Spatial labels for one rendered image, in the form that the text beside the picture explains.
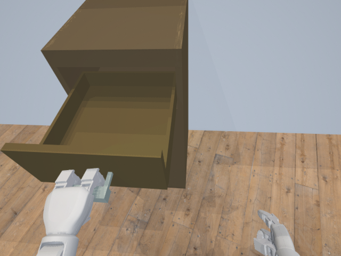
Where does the cabinet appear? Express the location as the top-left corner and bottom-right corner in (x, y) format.
(41, 0), (189, 189)

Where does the drawer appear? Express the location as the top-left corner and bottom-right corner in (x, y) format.
(0, 71), (177, 190)

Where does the robot left hand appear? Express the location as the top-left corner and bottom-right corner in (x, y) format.
(43, 168), (105, 235)

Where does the handle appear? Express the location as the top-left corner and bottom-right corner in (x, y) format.
(72, 172), (113, 203)

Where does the robot left forearm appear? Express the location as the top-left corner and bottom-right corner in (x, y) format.
(36, 234), (79, 256)

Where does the robot right hand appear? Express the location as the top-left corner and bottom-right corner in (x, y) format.
(254, 210), (295, 256)

